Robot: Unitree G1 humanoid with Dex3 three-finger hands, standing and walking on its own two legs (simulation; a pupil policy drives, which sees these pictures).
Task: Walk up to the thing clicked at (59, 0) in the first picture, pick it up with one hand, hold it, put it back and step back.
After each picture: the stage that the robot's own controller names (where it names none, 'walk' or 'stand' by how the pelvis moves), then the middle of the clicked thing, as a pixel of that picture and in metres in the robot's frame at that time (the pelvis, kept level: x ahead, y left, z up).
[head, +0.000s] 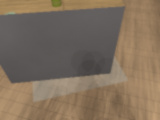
stand; out of the picture +1.05 +0.19 +0.02
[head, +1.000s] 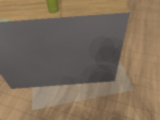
walk; (52, 2) +0.92 +0.23 +0.03
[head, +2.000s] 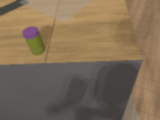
walk; (34, 41) +0.57 +0.25 +0.03
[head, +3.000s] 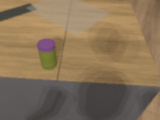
stand; (47, 54) +0.48 +0.16 +0.04
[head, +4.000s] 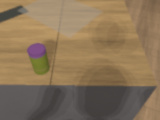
stand; (39, 59) +0.46 +0.19 +0.02
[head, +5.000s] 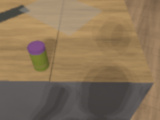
stand; (39, 56) +0.48 +0.19 +0.02
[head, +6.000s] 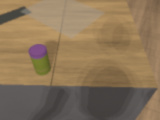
stand; (40, 60) +0.46 +0.19 +0.02
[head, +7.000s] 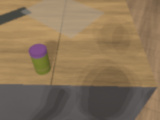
stand; (40, 59) +0.47 +0.19 +0.02
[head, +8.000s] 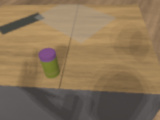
rise first; (49, 63) +0.46 +0.18 +0.03
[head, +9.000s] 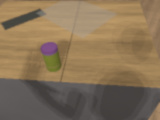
go down; (51, 57) +0.48 +0.18 +0.03
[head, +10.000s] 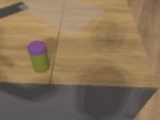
go down; (39, 57) +0.47 +0.17 +0.03
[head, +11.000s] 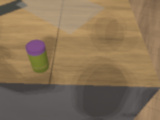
go down; (38, 57) +0.46 +0.17 +0.04
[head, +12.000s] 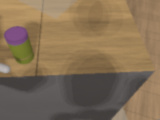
close in; (20, 46) +0.46 +0.18 +0.07
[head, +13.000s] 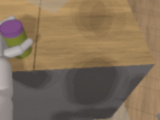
close; (17, 40) +0.48 +0.19 +0.08
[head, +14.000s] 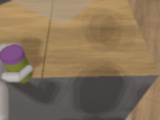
lift; (17, 65) +0.39 +0.21 +0.09
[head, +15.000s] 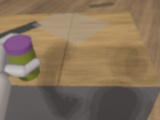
lift; (23, 58) +0.32 +0.18 +0.22
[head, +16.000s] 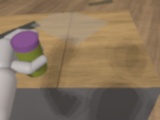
hold; (31, 55) +0.32 +0.15 +0.23
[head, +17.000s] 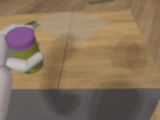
crouch; (26, 51) +0.32 +0.16 +0.24
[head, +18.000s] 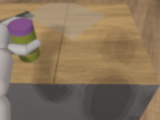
crouch; (25, 41) +0.40 +0.18 +0.20
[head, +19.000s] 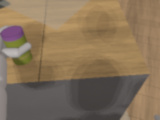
lower; (17, 46) +0.46 +0.19 +0.10
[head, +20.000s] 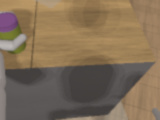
lower; (10, 34) +0.48 +0.19 +0.09
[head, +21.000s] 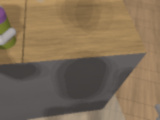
lower; out of the picture +0.50 +0.20 +0.10
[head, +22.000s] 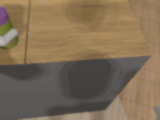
lower; (1, 29) +0.50 +0.20 +0.10
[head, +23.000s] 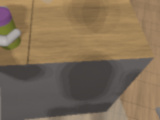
rest; (4, 29) +0.50 +0.20 +0.10
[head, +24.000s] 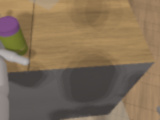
withdraw; (12, 38) +0.47 +0.18 +0.09
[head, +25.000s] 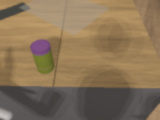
sink last; (43, 57) +0.44 +0.16 +0.07
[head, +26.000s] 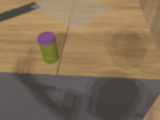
stand; (48, 48) +0.50 +0.17 +0.07
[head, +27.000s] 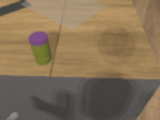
stand; (41, 48) +0.49 +0.17 +0.08
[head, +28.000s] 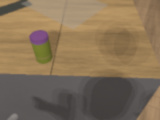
stand; (41, 47) +0.49 +0.17 +0.08
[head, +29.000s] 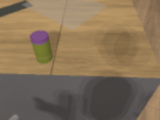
stand; (42, 47) +0.49 +0.17 +0.08
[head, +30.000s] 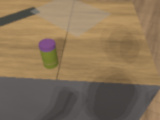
stand; (49, 54) +0.50 +0.16 +0.03
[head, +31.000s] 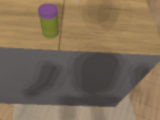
walk; (49, 21) +0.56 +0.13 +0.04
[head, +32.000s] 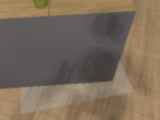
walk; out of the picture +0.77 +0.23 +0.05
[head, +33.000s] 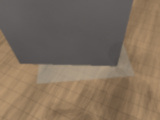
stand; out of the picture +1.10 +0.16 +0.05
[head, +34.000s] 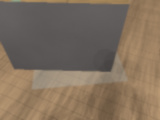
stand; out of the picture +1.10 +0.16 +0.03
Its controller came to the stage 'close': yes
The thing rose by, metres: 0.20
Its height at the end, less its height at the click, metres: +0.00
